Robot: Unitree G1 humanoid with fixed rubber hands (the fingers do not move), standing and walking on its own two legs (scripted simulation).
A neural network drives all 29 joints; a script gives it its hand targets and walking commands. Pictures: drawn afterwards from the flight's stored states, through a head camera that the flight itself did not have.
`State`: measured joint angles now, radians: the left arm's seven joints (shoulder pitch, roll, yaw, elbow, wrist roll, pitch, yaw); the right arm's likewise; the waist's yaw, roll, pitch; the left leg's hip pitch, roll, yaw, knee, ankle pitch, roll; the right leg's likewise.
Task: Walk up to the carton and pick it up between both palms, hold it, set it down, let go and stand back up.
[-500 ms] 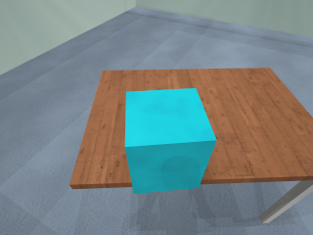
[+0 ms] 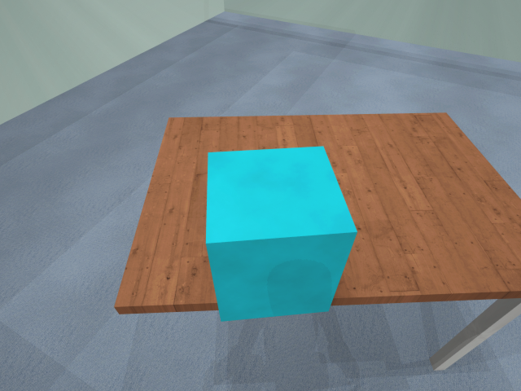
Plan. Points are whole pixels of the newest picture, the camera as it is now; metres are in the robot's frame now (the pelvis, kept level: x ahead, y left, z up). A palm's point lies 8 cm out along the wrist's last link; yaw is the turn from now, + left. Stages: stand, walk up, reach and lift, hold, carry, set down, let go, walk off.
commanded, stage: stand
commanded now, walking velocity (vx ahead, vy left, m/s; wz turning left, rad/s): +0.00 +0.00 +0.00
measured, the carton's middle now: (271, 235) +0.42 -0.02 +0.00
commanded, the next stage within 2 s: none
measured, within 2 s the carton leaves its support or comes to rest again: neither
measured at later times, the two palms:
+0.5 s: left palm out of the picture +0.02 +0.25 -0.13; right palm out of the picture +0.02 -0.25 -0.13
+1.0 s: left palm out of the picture +0.02 +0.24 -0.13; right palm out of the picture +0.01 -0.25 -0.13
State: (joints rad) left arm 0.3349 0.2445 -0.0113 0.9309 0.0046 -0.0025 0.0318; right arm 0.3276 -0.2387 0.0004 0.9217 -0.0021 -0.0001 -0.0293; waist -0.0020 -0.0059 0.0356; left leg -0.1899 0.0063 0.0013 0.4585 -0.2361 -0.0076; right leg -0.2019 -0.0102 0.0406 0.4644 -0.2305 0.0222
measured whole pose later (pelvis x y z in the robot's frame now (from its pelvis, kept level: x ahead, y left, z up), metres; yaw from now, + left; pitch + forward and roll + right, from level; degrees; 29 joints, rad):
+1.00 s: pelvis +0.01 +0.00 +0.00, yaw -1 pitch -1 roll +0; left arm 0.32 0.22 -0.01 0.99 0.00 -0.01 0.04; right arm 0.31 -0.21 0.00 0.99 0.00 -0.01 -0.04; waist 0.00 0.00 0.05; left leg -0.17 0.01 0.00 0.43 -0.24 -0.01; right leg -0.19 -0.01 0.05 0.44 -0.23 0.02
